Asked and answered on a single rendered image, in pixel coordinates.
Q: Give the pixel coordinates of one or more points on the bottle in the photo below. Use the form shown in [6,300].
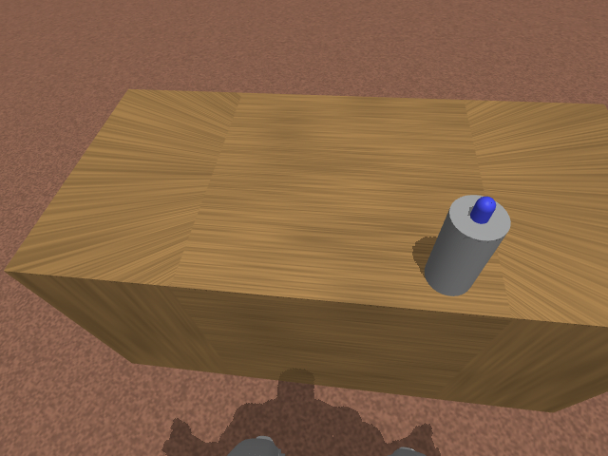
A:
[473,229]

